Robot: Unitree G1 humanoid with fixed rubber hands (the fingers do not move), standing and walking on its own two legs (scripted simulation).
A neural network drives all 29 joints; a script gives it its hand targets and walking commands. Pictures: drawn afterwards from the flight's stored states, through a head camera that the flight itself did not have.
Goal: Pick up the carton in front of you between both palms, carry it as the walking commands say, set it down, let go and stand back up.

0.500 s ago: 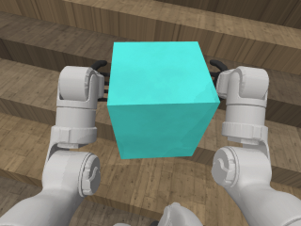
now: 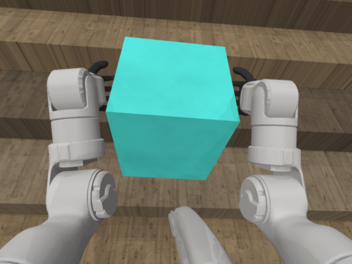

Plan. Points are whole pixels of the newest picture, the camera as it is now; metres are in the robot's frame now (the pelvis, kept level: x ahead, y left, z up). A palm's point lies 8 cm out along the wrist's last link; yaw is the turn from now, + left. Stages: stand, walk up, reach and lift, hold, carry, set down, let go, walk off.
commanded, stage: carry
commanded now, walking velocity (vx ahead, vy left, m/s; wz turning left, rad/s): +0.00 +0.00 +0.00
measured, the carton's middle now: (169, 116) +0.41 -0.04 +0.10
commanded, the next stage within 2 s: none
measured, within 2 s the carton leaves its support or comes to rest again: neither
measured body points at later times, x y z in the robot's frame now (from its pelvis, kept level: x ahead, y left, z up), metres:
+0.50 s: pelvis +0.17 -0.02 +0.15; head +0.19 -0.02 +0.60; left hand +0.53 +0.16 +0.27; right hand +0.55 -0.14 +0.26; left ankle +0.24 +0.08 -0.55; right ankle +0.19 -0.09 -0.58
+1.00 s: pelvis +0.19 +0.01 +0.15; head +0.16 +0.01 +0.60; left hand +0.55 +0.15 +0.28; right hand +0.54 -0.16 +0.28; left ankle +0.23 +0.08 -0.58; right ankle +0.19 -0.09 -0.58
